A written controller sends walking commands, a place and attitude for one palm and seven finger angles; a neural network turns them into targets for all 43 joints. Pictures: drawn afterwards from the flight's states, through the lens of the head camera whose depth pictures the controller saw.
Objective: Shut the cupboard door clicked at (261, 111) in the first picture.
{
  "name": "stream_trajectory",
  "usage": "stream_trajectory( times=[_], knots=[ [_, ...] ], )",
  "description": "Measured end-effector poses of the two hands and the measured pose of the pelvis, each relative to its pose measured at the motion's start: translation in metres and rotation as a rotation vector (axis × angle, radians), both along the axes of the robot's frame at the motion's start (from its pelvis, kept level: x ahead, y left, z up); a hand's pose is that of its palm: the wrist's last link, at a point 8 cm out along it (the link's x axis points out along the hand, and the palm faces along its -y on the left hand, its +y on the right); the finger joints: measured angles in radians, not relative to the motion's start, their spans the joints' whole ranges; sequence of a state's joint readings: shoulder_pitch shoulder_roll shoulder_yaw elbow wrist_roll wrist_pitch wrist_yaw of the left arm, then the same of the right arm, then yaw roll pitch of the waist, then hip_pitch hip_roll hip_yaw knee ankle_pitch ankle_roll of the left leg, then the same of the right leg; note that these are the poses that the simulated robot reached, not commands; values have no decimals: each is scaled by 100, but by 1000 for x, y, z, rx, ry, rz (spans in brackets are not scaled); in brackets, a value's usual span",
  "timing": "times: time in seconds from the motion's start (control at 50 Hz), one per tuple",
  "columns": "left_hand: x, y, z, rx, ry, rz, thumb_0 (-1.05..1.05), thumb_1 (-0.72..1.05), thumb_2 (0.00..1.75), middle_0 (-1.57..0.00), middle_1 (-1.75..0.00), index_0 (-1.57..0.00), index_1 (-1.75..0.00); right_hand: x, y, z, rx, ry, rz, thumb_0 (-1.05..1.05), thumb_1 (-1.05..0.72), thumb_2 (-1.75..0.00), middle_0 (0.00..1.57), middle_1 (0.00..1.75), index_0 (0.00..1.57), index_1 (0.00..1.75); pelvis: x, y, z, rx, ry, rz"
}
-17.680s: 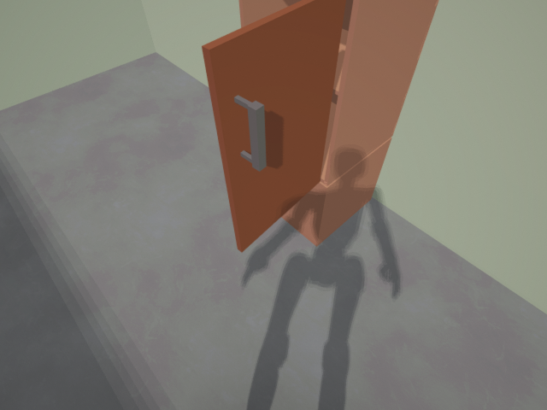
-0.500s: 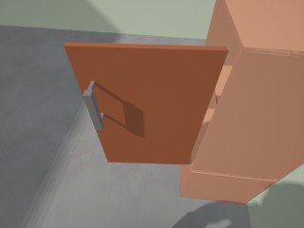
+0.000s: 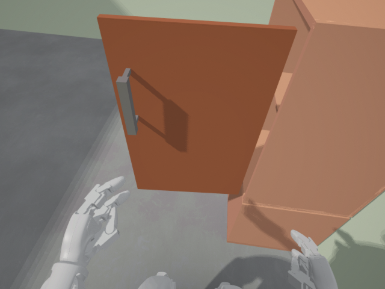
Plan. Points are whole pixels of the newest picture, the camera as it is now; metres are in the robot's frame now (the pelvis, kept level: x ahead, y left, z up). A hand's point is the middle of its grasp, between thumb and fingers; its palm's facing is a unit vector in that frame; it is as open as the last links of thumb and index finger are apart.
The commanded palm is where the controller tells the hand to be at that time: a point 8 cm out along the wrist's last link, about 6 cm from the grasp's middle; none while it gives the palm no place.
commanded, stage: raise the hand and make a fist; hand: left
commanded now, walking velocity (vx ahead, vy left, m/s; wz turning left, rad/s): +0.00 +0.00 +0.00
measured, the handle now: (130, 102) +0.48 +0.17 +0.14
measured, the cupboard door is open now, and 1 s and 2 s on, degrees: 95 95 95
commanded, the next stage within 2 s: bring the fist close to the handle in 1.58 s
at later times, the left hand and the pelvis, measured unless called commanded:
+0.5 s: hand (102, 221) +0.23 +0.18 +0.06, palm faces +0.05 -1.00 -0.01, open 4.1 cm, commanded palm +0.20 +0.23 +0.08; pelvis +0.03 +0.00 +0.00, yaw +0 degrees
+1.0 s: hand (98, 171) +0.29 +0.19 +0.13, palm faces +0.03 -1.00 -0.06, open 3.1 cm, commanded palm +0.26 +0.25 +0.13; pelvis +0.08 +0.00 +0.03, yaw +2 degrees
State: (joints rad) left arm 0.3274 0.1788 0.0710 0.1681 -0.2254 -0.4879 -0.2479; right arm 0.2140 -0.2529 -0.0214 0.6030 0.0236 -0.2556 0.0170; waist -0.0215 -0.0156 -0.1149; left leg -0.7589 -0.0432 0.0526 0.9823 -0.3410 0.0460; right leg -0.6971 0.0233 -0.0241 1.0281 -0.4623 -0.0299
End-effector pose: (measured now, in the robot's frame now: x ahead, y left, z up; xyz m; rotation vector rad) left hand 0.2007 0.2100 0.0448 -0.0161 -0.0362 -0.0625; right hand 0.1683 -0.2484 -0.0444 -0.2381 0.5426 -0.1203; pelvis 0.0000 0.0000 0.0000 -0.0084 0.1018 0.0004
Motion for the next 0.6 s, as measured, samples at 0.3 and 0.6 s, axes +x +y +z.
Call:
stream_trajectory(
  times=[0.3, 0.6],
  knots=[
    [-30, 6, 36, 75, -171, 75, 2, 91, 90, -61, -75, -61, -75, 44, 46, -20, 36, -94, 159, 1, -90, -89, 20, 30, 21, 30, -4, -5, -28, -64, 29, 51],
    [15, 38, 52, 87, 1, 179, 2, 91, 90, -89, -105, -89, -105, 19, 16, -20, 16, 111, 17, 1, -90, -89, 21, 30, 21, 30, 45, -1, 3, -46, 56, 26]
  ],
)
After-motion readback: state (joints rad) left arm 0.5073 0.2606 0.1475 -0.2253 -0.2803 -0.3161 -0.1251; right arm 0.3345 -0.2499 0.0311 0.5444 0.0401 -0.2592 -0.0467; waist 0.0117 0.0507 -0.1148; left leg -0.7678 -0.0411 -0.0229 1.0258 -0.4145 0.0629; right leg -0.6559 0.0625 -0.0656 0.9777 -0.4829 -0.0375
